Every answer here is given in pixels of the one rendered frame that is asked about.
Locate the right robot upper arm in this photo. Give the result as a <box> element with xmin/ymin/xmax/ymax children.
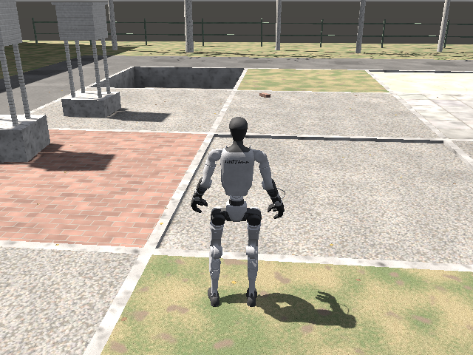
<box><xmin>253</xmin><ymin>149</ymin><xmax>274</xmax><ymax>191</ymax></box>

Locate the left robot forearm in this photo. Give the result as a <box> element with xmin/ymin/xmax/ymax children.
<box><xmin>193</xmin><ymin>177</ymin><xmax>207</xmax><ymax>201</ymax></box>

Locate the robot right hand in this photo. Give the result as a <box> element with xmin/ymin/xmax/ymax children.
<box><xmin>268</xmin><ymin>203</ymin><xmax>285</xmax><ymax>219</ymax></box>

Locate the left robot upper arm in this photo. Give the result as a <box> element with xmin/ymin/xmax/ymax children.
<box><xmin>200</xmin><ymin>149</ymin><xmax>222</xmax><ymax>189</ymax></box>

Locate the robot right foot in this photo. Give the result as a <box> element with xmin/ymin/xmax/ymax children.
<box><xmin>246</xmin><ymin>288</ymin><xmax>257</xmax><ymax>307</ymax></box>

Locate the robot left shin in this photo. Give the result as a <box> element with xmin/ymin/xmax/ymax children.
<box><xmin>209</xmin><ymin>246</ymin><xmax>221</xmax><ymax>297</ymax></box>

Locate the robot left hand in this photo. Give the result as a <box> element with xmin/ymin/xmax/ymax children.
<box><xmin>191</xmin><ymin>198</ymin><xmax>208</xmax><ymax>213</ymax></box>

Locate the right robot forearm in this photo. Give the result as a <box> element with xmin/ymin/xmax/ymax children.
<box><xmin>267</xmin><ymin>179</ymin><xmax>282</xmax><ymax>206</ymax></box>

